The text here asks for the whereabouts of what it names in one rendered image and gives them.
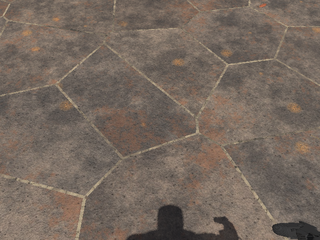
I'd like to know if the robot right hand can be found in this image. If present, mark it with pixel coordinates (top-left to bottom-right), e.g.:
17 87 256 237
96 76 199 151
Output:
272 221 320 240

